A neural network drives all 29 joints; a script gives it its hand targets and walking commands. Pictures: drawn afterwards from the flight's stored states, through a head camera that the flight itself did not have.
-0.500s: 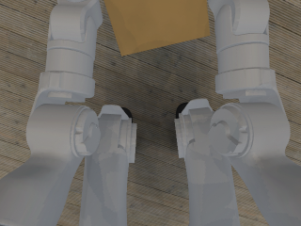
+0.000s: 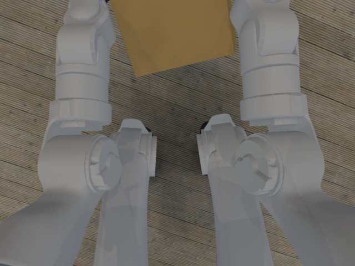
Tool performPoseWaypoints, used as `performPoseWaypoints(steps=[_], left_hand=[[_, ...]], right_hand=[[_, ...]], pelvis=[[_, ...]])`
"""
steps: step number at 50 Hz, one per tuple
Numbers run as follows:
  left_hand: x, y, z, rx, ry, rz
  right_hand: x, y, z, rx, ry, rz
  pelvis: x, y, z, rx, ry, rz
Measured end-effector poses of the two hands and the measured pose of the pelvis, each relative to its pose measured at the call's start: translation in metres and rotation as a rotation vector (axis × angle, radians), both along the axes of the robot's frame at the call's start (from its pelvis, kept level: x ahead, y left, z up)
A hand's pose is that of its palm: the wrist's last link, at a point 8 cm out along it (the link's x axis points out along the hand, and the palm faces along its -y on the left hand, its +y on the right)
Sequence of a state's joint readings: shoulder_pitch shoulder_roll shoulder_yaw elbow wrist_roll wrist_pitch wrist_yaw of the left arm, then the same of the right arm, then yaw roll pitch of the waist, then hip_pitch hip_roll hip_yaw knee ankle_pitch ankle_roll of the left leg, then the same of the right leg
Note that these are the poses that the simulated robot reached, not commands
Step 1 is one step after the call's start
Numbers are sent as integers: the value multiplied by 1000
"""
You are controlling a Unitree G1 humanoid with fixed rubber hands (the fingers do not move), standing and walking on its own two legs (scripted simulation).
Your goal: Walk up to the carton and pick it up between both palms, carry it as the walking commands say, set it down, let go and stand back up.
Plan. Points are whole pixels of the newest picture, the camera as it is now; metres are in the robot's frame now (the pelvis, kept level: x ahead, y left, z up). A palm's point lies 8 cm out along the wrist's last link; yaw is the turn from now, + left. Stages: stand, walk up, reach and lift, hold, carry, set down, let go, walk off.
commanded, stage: reach and lift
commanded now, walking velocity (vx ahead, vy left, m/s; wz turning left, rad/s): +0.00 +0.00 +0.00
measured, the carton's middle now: out of the picture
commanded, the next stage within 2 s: none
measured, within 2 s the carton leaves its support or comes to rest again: neither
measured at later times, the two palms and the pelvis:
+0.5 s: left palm out of the picture +0.54 +0.12 -0.06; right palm out of the picture +0.54 -0.12 -0.03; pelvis +0.00 +0.00 +0.05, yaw -1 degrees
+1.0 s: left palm out of the picture +0.52 +0.11 +0.02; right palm out of the picture +0.53 -0.12 +0.06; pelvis +0.00 +0.01 +0.10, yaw -1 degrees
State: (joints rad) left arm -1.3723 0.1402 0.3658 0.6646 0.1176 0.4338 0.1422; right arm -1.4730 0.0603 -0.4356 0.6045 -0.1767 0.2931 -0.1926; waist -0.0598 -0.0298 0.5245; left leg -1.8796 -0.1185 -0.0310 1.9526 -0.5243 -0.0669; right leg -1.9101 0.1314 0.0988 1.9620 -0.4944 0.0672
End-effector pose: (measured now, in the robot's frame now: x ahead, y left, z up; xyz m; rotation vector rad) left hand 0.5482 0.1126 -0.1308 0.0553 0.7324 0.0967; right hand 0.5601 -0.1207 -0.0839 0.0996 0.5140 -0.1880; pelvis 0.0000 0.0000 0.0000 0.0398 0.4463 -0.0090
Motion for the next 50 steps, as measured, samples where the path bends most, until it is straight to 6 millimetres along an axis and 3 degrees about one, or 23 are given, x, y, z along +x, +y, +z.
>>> performPoseWaypoints(steps=[9,22,35,50], left_hand=[[7,3,41,34,8,-13],[-10,6,58,13,6,-6],[-14,7,115,38,-20,-10],[-27,2,153,24,-2,-1]], right_hand=[[2,2,33,-24,12,6],[-14,5,50,-11,18,-2],[-24,5,102,-5,-4,-14],[-34,1,142,-29,19,-5]], pelvis=[[-2,3,17,-10,-35,-10],[5,5,48,-22,-40,1],[-4,4,68,-25,-107,-10],[1,5,99,-19,-80,-13]])
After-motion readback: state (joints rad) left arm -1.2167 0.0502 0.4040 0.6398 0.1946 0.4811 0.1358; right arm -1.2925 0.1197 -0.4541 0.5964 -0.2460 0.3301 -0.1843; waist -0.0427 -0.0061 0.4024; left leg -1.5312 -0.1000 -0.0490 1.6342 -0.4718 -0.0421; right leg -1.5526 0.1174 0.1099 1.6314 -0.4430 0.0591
